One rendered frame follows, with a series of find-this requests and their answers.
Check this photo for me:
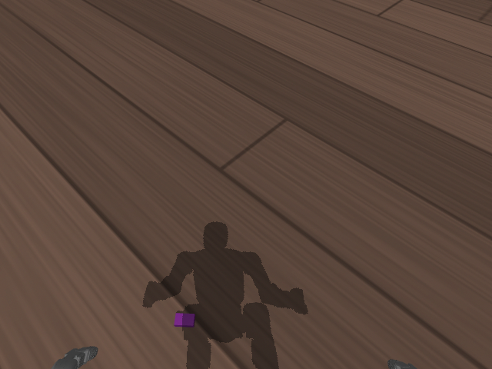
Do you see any left robot hand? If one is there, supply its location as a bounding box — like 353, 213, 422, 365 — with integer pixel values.
52, 346, 98, 369

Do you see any small box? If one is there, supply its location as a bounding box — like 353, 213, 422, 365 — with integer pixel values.
174, 313, 195, 327

